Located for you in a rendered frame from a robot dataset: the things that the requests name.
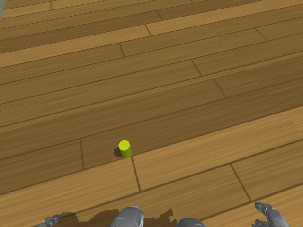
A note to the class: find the left robot hand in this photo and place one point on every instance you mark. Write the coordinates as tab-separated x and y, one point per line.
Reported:
50	221

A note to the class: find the right robot hand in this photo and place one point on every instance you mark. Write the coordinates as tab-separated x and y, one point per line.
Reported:
274	217

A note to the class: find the can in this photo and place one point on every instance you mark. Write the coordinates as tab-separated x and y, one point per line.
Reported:
125	148

